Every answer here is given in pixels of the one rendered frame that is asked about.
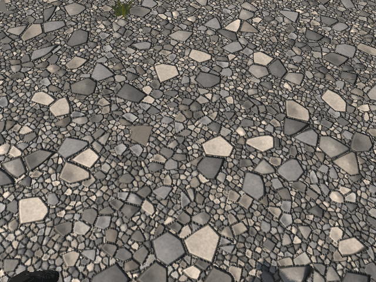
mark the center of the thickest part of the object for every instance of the robot left hand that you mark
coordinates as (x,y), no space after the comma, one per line
(36,276)

